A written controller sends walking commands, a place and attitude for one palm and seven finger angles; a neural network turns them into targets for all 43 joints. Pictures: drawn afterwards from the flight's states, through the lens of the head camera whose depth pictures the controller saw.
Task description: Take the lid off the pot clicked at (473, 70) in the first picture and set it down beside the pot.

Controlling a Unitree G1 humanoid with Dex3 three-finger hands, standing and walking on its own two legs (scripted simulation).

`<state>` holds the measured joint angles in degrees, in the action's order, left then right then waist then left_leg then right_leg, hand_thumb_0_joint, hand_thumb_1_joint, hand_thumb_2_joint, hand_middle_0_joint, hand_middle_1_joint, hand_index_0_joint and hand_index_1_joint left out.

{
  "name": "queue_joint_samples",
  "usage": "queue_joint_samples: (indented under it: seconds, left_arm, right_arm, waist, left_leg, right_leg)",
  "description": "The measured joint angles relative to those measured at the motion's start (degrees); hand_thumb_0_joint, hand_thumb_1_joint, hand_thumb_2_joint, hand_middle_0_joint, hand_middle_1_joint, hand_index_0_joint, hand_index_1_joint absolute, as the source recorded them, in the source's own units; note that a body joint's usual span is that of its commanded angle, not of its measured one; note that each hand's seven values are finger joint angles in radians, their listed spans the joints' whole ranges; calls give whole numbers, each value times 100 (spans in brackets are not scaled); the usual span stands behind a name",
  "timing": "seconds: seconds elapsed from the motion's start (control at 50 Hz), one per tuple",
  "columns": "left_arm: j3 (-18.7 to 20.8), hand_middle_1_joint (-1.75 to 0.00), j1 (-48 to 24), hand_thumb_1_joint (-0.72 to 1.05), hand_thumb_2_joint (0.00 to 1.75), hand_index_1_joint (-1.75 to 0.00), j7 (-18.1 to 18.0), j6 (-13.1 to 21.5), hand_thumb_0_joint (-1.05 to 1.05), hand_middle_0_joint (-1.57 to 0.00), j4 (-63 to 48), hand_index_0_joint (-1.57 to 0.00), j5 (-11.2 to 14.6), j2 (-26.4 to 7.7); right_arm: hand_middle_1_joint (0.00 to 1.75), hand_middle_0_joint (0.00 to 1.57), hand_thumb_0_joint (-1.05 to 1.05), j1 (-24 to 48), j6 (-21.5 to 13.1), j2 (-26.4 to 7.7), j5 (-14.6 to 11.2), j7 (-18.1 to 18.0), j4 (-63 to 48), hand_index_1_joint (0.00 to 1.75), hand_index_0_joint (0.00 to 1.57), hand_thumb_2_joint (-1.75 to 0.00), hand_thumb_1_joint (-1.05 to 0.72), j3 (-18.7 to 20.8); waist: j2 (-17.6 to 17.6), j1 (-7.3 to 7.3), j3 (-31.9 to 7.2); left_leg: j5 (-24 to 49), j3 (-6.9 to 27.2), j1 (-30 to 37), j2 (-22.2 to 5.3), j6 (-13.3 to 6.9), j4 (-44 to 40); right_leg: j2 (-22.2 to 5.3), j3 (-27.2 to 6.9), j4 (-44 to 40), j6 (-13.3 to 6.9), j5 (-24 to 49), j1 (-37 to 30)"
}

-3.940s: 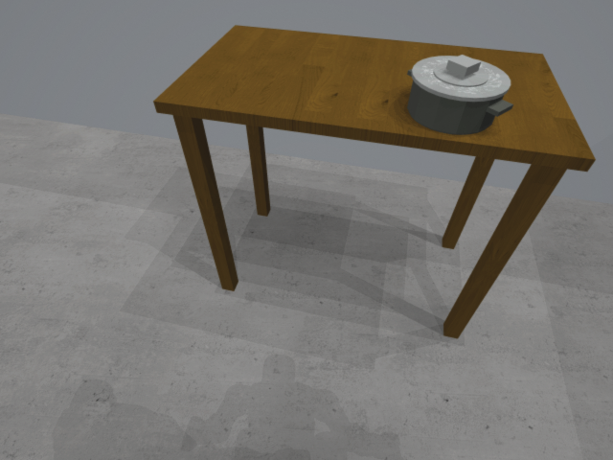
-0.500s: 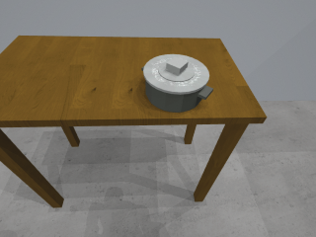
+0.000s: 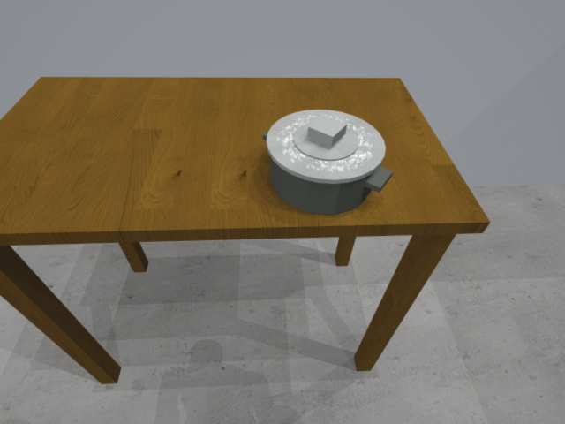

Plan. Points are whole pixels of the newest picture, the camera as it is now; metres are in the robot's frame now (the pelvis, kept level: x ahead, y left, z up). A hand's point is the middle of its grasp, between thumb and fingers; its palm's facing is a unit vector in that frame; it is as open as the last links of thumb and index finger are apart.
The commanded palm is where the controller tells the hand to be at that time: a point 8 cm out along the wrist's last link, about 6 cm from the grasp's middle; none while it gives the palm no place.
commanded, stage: come to a stop and stand still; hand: left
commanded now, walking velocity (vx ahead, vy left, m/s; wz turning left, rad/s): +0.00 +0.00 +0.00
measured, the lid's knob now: (327, 130) +0.54 -0.03 +0.15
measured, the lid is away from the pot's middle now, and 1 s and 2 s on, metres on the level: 0.00 0.00 0.00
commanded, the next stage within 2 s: look again from close up in 0.62 s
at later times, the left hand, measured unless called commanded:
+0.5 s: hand out of the picture +0.06 +0.14 -0.18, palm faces +0.04 -0.98 -0.19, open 7.3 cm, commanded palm none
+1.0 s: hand out of the picture +0.05 +0.13 -0.18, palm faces +0.04 -0.98 -0.18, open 7.3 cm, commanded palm none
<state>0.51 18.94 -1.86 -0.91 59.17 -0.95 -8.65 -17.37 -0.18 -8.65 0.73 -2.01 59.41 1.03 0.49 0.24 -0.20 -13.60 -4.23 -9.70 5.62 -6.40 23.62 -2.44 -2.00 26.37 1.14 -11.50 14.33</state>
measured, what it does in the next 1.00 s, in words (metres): shifts its weight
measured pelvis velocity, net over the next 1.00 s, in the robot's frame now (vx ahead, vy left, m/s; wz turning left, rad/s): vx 0.04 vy -0.05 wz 0.00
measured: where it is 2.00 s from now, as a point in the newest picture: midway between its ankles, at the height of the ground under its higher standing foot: outside the picture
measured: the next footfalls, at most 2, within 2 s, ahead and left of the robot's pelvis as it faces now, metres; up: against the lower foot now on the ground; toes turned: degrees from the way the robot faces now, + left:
none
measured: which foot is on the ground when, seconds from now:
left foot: down 0.00-1.00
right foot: down 0.00-1.00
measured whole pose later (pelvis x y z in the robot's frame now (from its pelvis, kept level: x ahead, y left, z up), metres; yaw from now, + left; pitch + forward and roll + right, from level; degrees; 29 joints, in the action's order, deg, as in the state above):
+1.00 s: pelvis +0.04 -0.05 +0.00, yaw +0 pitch -1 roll +0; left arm 0.2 16.2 -2.0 0.4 60.9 -0.2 -9.6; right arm -15.3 -1.1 -7.7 0.5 -2.6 64.2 0.3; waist 1.4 0.2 1.6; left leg -16.8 -2.4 -5.9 1.5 -2.1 23.3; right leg 1.5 -0.1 25.0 -1.4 -14.3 10.0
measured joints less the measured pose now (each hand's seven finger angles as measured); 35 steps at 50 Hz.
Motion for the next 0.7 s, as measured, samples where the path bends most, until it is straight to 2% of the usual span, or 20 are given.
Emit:
queue_joint_samples:
  seconds: [0.14, 0.7]
  left_arm:
    - [-45, -30, 29, 90, 89, -30, 0, 29, 1, -20, 157, -20, 17, 77]
    - [-21, -30, -365, 92, 89, -30, -18, 123, 1, -20, 83, -20, 67, -118]
  right_arm:
    - [30, 20, 1, 142, -83, -23, -20, -40, 26, 30, 20, -90, -92, -24]
    - [30, 20, 0, 259, -97, 29, -17, -64, 356, 30, 20, -90, -92, -61]
  waist:
    - [43, 19, 88]
    - [60, -10, 164]
  left_leg:
    - [-117, 34, 94, -64, 80, -8]
    - [-363, 160, 337, -360, 381, 37]
  right_leg:
    - [58, 29, 6, 75, -118, -85]
    - [345, 167, -39, -202, -332, -371]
